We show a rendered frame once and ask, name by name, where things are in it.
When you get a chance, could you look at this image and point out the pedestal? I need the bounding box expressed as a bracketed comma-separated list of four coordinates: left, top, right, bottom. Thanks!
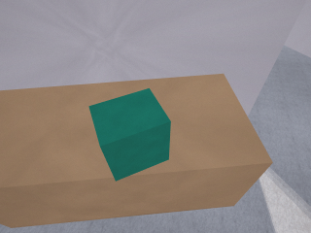
[0, 74, 273, 228]

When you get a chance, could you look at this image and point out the carton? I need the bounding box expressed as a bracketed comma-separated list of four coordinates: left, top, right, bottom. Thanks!
[88, 88, 171, 181]

